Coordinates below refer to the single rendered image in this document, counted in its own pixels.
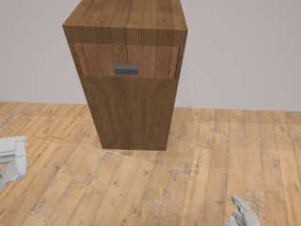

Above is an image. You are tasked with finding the handle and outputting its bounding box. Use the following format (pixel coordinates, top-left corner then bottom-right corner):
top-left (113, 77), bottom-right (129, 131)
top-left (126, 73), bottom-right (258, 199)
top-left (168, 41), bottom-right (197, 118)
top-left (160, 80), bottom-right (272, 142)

top-left (114, 61), bottom-right (139, 75)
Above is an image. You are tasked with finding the robot left hand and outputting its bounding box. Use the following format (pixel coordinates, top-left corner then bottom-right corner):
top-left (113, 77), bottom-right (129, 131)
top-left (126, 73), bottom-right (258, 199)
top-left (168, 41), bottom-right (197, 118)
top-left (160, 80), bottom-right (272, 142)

top-left (0, 136), bottom-right (30, 193)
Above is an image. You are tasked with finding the cabinet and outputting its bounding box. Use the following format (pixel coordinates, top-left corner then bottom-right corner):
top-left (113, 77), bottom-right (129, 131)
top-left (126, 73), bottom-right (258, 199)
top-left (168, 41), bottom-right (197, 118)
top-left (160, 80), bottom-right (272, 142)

top-left (62, 0), bottom-right (188, 151)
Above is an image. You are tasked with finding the robot right hand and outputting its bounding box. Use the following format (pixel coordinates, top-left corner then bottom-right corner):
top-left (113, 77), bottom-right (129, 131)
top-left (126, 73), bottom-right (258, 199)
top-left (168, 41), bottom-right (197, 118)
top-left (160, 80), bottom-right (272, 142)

top-left (226, 195), bottom-right (261, 226)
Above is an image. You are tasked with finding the drawer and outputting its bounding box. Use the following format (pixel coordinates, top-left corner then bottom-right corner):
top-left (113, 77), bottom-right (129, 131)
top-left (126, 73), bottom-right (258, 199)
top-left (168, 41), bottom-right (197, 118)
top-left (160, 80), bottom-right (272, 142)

top-left (74, 43), bottom-right (179, 79)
